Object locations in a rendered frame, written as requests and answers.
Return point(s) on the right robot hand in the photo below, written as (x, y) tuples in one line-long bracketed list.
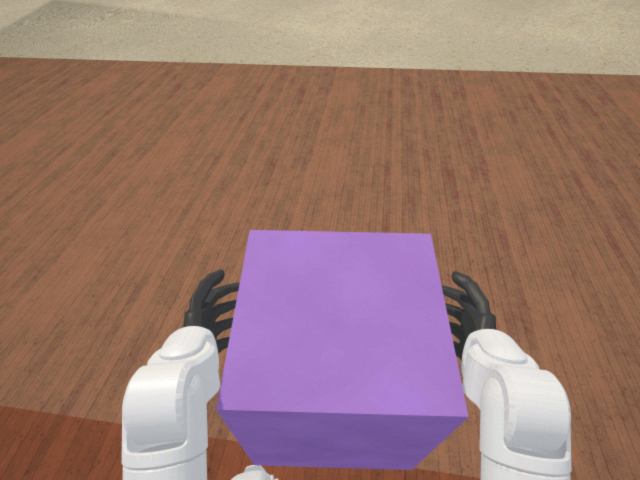
[(475, 314)]

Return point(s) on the left robot forearm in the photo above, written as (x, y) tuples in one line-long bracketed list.
[(164, 410)]

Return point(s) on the robot left shin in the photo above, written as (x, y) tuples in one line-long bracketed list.
[(253, 468)]

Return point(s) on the left robot hand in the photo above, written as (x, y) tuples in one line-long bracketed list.
[(201, 311)]

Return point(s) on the carton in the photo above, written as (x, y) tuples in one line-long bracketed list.
[(340, 352)]

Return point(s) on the right robot forearm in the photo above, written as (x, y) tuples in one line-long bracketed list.
[(525, 416)]

